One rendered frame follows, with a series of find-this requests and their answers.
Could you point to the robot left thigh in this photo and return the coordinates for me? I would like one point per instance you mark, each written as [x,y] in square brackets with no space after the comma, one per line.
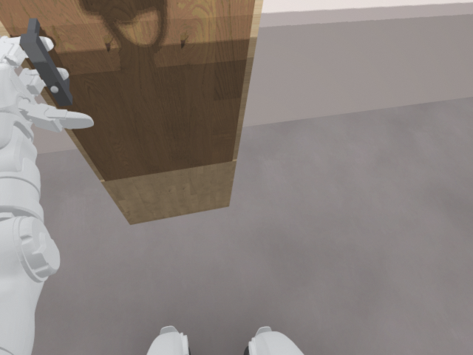
[172,343]

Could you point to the robot left hand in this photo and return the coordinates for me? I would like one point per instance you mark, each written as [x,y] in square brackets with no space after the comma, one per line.
[29,85]

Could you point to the robot left upper arm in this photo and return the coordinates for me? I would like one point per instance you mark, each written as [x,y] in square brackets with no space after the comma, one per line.
[28,256]

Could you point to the cupboard door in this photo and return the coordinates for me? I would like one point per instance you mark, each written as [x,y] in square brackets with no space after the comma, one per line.
[161,79]

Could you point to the handle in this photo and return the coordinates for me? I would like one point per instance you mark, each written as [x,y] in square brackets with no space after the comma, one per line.
[37,53]

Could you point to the robot left forearm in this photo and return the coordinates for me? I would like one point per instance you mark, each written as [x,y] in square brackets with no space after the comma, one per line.
[20,184]

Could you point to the robot right shin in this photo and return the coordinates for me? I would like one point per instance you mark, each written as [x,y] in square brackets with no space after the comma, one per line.
[263,329]

